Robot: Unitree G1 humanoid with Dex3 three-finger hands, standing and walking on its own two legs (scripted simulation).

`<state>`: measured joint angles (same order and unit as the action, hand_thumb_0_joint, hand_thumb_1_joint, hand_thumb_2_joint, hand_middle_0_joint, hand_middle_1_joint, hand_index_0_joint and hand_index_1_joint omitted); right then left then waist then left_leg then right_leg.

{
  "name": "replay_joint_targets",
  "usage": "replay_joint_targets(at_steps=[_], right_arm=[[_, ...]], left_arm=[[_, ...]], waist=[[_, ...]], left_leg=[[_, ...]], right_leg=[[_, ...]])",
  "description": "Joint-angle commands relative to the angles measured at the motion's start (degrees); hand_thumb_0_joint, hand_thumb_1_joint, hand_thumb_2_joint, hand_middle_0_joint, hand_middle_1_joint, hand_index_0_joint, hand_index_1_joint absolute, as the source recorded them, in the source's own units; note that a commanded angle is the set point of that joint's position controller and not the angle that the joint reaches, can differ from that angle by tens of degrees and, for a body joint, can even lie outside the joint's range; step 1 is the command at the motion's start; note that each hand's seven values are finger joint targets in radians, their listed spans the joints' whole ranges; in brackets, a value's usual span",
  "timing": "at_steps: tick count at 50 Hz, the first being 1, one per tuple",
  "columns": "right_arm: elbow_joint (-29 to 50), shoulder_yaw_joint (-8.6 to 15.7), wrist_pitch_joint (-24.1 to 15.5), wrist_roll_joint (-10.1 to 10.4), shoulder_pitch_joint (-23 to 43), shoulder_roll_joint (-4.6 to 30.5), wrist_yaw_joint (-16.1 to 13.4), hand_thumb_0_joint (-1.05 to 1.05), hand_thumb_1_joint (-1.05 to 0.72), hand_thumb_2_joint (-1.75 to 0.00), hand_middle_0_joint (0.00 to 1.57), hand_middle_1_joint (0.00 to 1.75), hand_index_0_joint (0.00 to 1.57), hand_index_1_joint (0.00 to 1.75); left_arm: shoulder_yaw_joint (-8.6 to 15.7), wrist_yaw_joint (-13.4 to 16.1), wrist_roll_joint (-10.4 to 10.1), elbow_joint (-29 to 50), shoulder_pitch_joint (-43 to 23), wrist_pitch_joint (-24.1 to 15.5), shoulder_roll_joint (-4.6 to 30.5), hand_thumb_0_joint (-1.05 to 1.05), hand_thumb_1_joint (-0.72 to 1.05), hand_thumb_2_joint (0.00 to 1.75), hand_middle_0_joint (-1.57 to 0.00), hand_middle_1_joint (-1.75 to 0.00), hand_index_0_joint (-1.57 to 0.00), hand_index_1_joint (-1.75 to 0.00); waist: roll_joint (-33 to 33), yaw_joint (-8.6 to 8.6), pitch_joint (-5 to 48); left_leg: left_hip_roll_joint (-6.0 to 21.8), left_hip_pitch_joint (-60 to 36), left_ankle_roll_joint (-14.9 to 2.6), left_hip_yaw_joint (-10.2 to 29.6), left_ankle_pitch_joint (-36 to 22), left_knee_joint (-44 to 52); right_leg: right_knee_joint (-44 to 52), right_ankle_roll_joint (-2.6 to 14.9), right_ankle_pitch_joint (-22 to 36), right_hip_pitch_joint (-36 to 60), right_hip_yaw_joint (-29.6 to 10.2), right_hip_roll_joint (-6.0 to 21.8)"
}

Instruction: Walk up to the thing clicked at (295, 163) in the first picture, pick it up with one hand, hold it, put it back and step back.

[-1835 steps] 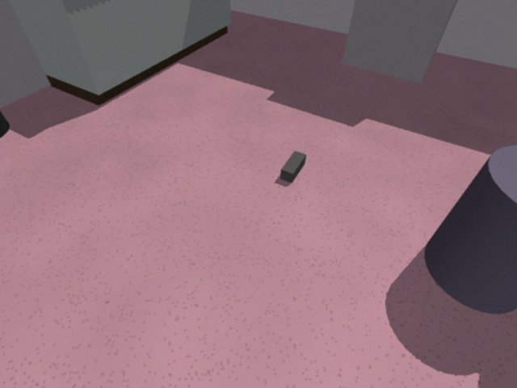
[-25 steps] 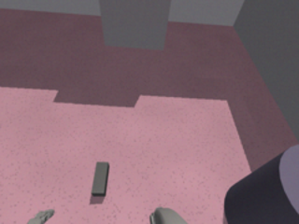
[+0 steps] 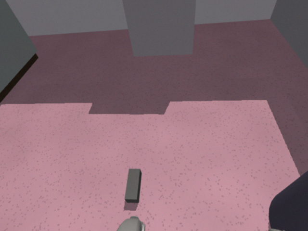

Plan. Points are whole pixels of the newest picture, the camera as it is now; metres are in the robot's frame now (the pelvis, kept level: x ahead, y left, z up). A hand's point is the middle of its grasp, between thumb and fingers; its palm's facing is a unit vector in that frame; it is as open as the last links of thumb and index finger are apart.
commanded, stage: walk up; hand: left
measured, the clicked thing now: (133, 185) +0.50 +0.22 -0.71
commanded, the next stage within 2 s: stand in 1.46 s
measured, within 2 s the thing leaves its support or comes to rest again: neither
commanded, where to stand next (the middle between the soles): +0.12 +0.00 m, yaw -2 degrees
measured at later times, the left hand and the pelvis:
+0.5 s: hand out of the picture +0.12 +0.28 -0.16, palm faces -0.07 -0.92 -0.39, open 7.3 cm; pelvis +0.01 +0.01 -0.01, yaw -2 degrees
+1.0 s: hand out of the picture +0.01 +0.32 -0.13, palm faces +0.02 -0.89 -0.46, open 7.4 cm; pelvis -0.01 +0.02 +0.00, yaw +1 degrees
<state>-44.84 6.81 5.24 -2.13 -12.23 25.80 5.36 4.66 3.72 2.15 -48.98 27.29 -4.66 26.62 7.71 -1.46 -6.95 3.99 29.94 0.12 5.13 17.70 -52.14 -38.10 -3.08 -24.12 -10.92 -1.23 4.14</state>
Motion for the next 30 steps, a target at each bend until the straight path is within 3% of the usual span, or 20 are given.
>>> replay_joint_targets(at_steps=[1,2,3,4,5,6,7,8,10,14,16,18,22,24,25,26,27,28,29,30], right_arm=[[3.7,2.9,-4.0,1.2,1.0,8.2,-1.0,0.0,-0.9,-0.9,0.2,0.3,0.2,0.3],[1.4,3.3,-4.7,1.5,-4.2,8.7,-1.4,0.0,-0.9,-0.9,0.2,0.3,0.2,0.3],[-0.7,4.1,-5.6,1.1,-10.4,11.1,-2.3,0.0,-0.9,-0.9,0.2,0.3,0.2,0.3],[-0.8,4.7,-6.5,0.6,-13.5,14.4,-3.1,0.0,-0.9,-0.9,0.2,0.3,0.2,0.3],[0.6,4.9,-6.9,1.1,-12.5,19.0,-3.3,0.0,-0.9,-0.9,0.2,0.3,0.2,0.3],[0.7,5.5,-6.8,2.3,-9.1,21.2,-3.0,0.0,-0.9,-0.9,0.2,0.3,0.2,0.3],[1.5,4.9,-6.7,2.0,-5.9,19.5,-3.1,0.0,-0.9,-0.9,0.2,0.3,0.2,0.3],[2.3,3.5,-7.2,1.8,-3.5,15.6,-3.6,0.0,-0.9,-0.9,0.2,0.3,0.2,0.3],[1.9,1.7,-8.8,1.7,-3.1,13.0,-4.5,0.0,-0.9,-0.9,0.2,0.3,0.2,0.3],[0.2,1.4,-9.4,1.2,-4.9,13.5,-6.5,0.0,-0.9,-0.9,0.2,0.3,0.2,0.3],[0.6,1.3,-9.3,1.2,-6.0,13.6,-7.6,0.0,-0.9,-0.9,0.2,0.3,0.2,0.3],[1.2,1.3,-9.0,1.0,-5.9,13.9,-8.5,0.0,-0.9,-0.9,0.2,0.3,0.2,0.3],[2.6,1.3,-8.2,1.1,-2.7,15.0,-9.5,0.0,-0.9,-0.9,0.2,0.3,0.2,0.3],[2.5,0.6,-7.6,1.4,-0.3,14.2,-9.0,0.0,-0.9,-0.9,0.2,0.3,0.2,0.3],[2.1,-0.3,-7.1,1.6,-1.4,12.4,-8.6,0.0,-0.9,-0.9,0.2,0.3,0.2,0.3],[1.5,-1.4,-6.8,1.9,-4.0,9.3,-8.2,0.0,-0.9,-0.9,0.2,0.3,0.2,0.3],[2.0,-2.7,-6.7,2.3,-6.2,5.3,-8.1,0.0,-0.9,-0.9,0.2,0.3,0.2,0.3],[1.6,-1.9,-6.5,2.0,-2.8,8.3,-9.0,0.0,-0.9,-0.9,0.2,0.3,0.2,0.3],[0.1,-1.2,-6.8,1.7,-2.2,10.5,-9.1,0.0,-0.9,-0.9,0.2,0.3,0.2,0.3],[-0.9,-1.0,-7.0,2.0,-1.8,11.3,-8.6,0.0,-0.9,-0.9,0.2,0.3,0.2,0.3]], left_arm=[[3.1,-0.9,-0.2,5.8,-5.2,-0.4,15.6,0.0,0.9,0.9,-0.2,-0.3,-0.2,-0.3],[2.6,-1.2,0.0,6.2,-5.3,0.1,14.2,0.0,0.9,0.9,-0.2,-0.3,-0.2,-0.3],[1.5,-1.2,0.1,6.3,-2.5,0.5,10.1,0.0,0.9,0.9,-0.2,-0.3,-0.2,-0.3],[-0.4,-1.3,-0.7,6.4,1.2,0.6,4.9,0.0,0.9,0.9,-0.2,-0.3,-0.2,-0.3],[-0.1,-1.0,-1.2,7.0,0.3,0.7,7.1,0.0,0.9,0.9,-0.2,-0.3,-0.2,-0.3],[1.0,-0.4,-0.8,5.9,-3.5,0.8,12.4,0.0,0.9,0.9,-0.2,-0.3,-0.2,-0.3],[1.3,-0.5,-0.7,5.6,-5.6,0.5,14.5,0.0,0.9,0.9,-0.2,-0.3,-0.2,-0.3],[1.6,-1.2,-1.1,4.1,-4.3,0.6,14.3,0.0,0.9,0.9,-0.2,-0.3,-0.2,-0.3],[2.0,-2.4,-1.3,1.5,-1.6,1.5,12.1,0.0,0.9,0.9,-0.2,-0.3,-0.2,-0.3],[2.7,-3.9,-0.5,3.3,-6.1,4.5,9.0,0.0,0.9,0.9,-0.2,-0.3,-0.2,-0.3],[3.2,-4.1,-0.4,4.6,-8.3,5.8,8.7,0.0,0.9,0.9,-0.2,-0.3,-0.2,-0.3],[3.6,-4.2,-0.4,5.8,-10.5,6.8,8.5,0.0,0.9,0.9,-0.2,-0.3,-0.2,-0.3],[3.7,-4.7,-0.9,5.9,-11.3,7.5,7.6,0.0,0.9,0.9,-0.2,-0.3,-0.2,-0.3],[3.5,-4.7,-1.1,4.2,-9.0,6.4,6.1,0.0,0.9,0.9,-0.2,-0.3,-0.2,-0.3],[3.8,-4.5,-0.7,3.0,-8.4,5.5,6.7,0.0,0.9,0.9,-0.2,-0.3,-0.2,-0.3],[4.1,-4.1,-0.4,2.8,-7.7,4.5,8.6,0.0,0.9,0.9,-0.2,-0.3,-0.2,-0.3],[5.0,-3.7,0.4,4.0,-9.7,3.6,13.7,0.0,0.9,0.9,-0.2,-0.3,-0.2,-0.3],[4.5,-3.6,-0.1,4.6,-13.1,3.4,14.2,0.0,0.9,0.9,-0.2,-0.3,-0.2,-0.3],[4.4,-3.6,-0.5,4.7,-16.0,3.7,14.9,0.0,0.9,0.9,-0.2,-0.3,-0.2,-0.3],[3.7,-3.5,-0.8,4.5,-17.4,3.5,11.9,0.0,0.9,0.9,-0.2,-0.3,-0.2,-0.3]], waist=[[-24.1,1.71,3.3],[-19.2,4.3,5.8],[-7.5,6.84,9.4],[4.9,7.19,10.5],[8.2,6.44,10.2],[5.1,5.92,7.7],[2.1,4.52,3.4],[-2.2,2.92,1.5],[-2.3,1.09,0.9],[2.5,1.68,0.4],[3.9,1.59,1.0],[4.0,1.9,3.4],[6.4,0.82,8.0],[5.2,-1.37,11.3],[1.7,-1.44,12.1],[-6.3,-1.58,13.2],[-19.9,-0.47,11.5],[-15.7,-1.17,11.1],[-17.4,-0.61,10.1],[-14.5,0.59,6.9]], left_leg=[[-2.6,-15.1,-0.88,-7.8,2.7,12.6],[-3.6,-23.8,-1.14,-7.5,0.6,16.5],[-4.2,-30.8,-1.95,-3.9,3.1,20.6],[4.5,-33.3,-4.36,9.7,10.3,26.3],[17.8,-30.2,-10.15,35.0,16.6,35.6],[22.3,-23.7,-17.62,41.3,25.0,38.1],[20.9,-18.0,-18.53,35.5,23.2,37.4],[15.9,-16.5,-15.59,24.2,15.7,33.4],[10.6,-13.7,-11.57,13.4,3.3,29.9],[11.5,-10.1,-12.82,9.2,-13.7,27.6],[13.3,-9.6,-14.23,9.2,-25.0,25.8],[13.8,-10.4,-14.76,9.5,-30.3,23.8],[13.2,-10.0,-13.85,9.0,-26.1,20.7],[9.4,-9.6,-11.02,4.4,-23.8,14.3],[6.3,-7.2,-8.72,1.7,-18.7,9.2],[2.6,-4.2,-5.98,-1.3,-10.3,0.2],[-4.9,7.1,-2.52,-3.1,8.1,-7.3],[-3.6,4.9,-1.98,0.8,17.1,-7.9],[-2.0,-0.6,-2.07,0.1,18.8,-8.2],[-1.5,-1.5,-1.99,1.0,16.3,-8.1]], right_leg=[[7.0,12.6,12.9,-10.4,-6.0,7.2],[-0.9,11.69,13.4,-13.6,-5.7,6.3],[-17.2,9.55,13.1,-15.4,-3.0,3.3],[-28.6,6.68,-2.6,-22.3,-1.2,-2.0],[-33.0,5.5,-10.5,-30.4,-2.6,-6.9],[-35.2,6.84,-10.2,-29.7,-5.9,-3.0],[-35.1,6.37,-8.5,-28.4,-6.4,-1.0],[-33.1,6.06,-5.1,-26.3,-6.8,0.3],[-26.7,5.67,-1.1,-22.3,-4.2,1.0],[-20.3,4.02,-0.3,-18.4,-1.5,0.6],[-21.9,3.78,0.9,-17.9,-1.4,0.3],[-21.6,3.49,0.0,-16.9,-1.5,-0.2],[-17.1,4.0,-1.2,-12.0,-1.0,-0.4],[-2.3,5.05,4.8,-4.5,1.0,-2.1],[4.2,5.21,6.2,0.4,2.2,-4.0],[9.3,6.0,7.2,4.1,-5.3,-0.4],[12.8,10.23,10.9,6.4,-26.6,11.6],[12.1,17.47,17.1,1.5,-28.3,17.1],[12.2,19.08,14.4,-6.3,-28.9,18.3],[11.8,17.24,13.2,-8.3,-23.5,14.7]])
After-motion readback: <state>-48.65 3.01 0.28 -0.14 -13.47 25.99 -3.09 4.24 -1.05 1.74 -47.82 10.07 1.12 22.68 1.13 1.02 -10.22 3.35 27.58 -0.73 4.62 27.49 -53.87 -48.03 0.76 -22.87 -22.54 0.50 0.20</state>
